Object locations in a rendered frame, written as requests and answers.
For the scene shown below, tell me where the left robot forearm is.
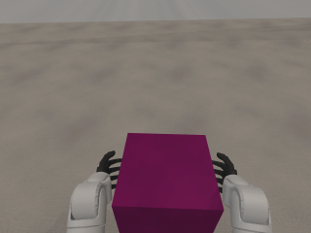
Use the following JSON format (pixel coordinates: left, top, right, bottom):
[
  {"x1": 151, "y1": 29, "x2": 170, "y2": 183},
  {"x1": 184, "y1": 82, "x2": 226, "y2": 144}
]
[{"x1": 66, "y1": 172, "x2": 112, "y2": 233}]

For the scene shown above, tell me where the robot left hand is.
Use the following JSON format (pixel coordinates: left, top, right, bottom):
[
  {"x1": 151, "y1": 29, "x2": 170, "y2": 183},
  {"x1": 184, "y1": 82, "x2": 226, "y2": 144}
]
[{"x1": 96, "y1": 150, "x2": 122, "y2": 189}]

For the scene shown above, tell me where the carton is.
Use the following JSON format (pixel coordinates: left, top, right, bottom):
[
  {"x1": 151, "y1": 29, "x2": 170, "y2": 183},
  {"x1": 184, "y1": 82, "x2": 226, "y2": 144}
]
[{"x1": 112, "y1": 133, "x2": 224, "y2": 233}]

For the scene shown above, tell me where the robot right hand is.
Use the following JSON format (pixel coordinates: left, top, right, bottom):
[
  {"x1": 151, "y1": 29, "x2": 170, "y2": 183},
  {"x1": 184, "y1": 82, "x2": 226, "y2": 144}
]
[{"x1": 212, "y1": 152, "x2": 237, "y2": 193}]

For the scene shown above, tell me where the right robot forearm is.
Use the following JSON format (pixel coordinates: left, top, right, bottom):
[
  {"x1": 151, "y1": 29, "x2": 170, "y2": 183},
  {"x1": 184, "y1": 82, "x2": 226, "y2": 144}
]
[{"x1": 223, "y1": 174, "x2": 273, "y2": 233}]

